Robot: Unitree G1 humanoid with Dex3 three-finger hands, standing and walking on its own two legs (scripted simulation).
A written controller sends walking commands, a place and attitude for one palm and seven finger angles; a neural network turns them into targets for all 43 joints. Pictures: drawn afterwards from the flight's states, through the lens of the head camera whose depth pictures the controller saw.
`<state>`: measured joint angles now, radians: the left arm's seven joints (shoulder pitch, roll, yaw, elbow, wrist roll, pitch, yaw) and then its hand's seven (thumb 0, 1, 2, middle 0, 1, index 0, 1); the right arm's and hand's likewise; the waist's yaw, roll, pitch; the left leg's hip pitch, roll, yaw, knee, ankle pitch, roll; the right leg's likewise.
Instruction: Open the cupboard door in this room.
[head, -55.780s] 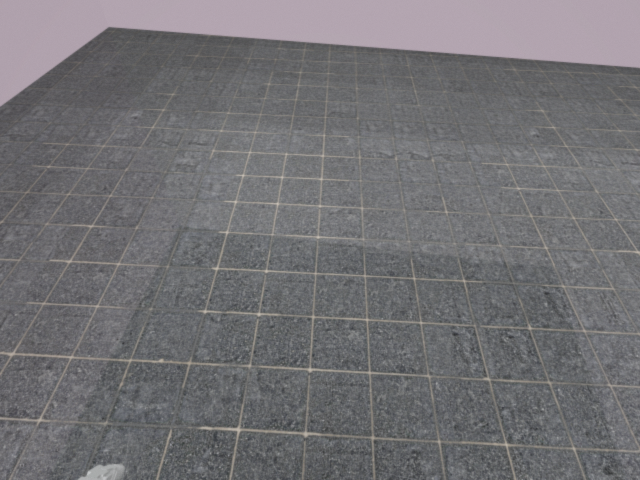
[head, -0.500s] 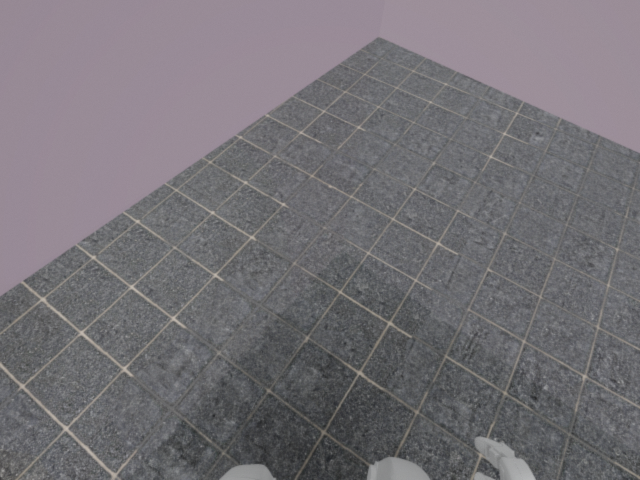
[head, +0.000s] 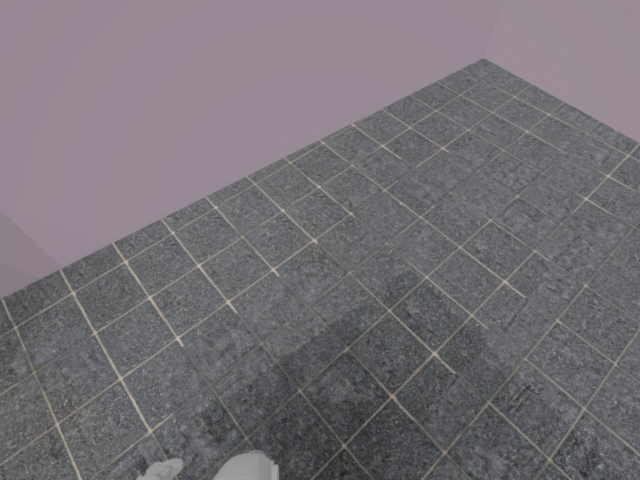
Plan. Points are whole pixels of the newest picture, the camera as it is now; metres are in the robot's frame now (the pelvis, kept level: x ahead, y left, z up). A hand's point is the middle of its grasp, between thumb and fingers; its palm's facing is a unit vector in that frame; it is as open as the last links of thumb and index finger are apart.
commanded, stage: turn to face it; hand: left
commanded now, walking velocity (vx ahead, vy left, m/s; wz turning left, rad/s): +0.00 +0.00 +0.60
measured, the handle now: out of the picture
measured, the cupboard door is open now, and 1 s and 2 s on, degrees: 40 40 40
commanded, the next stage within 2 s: none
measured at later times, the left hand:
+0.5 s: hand out of the picture +0.05 +0.21 -0.15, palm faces +0.30 -0.90 -0.32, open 7.4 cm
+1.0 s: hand out of the picture -0.06 +0.20 -0.18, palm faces +0.61 -0.75 -0.27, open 7.4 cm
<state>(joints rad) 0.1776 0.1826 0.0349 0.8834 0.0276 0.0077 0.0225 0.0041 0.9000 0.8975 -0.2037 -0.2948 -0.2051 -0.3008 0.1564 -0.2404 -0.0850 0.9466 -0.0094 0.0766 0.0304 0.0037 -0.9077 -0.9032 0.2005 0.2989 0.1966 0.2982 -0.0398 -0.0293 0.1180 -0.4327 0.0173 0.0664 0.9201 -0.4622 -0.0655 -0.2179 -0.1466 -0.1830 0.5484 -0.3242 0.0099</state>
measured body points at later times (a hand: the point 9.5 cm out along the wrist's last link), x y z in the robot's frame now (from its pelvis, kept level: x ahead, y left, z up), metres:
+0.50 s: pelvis +0.01 -0.03 -0.01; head +0.07 -0.04 +0.43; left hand +0.04 +0.26 -0.13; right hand +0.16 -0.25 -0.17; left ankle -0.01 +0.12 -0.72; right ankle +0.04 -0.13 -0.74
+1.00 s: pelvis +0.02 -0.02 -0.01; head +0.05 +0.02 +0.44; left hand -0.09 +0.24 -0.16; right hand +0.26 -0.16 -0.14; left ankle -0.04 +0.08 -0.74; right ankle +0.08 -0.15 -0.67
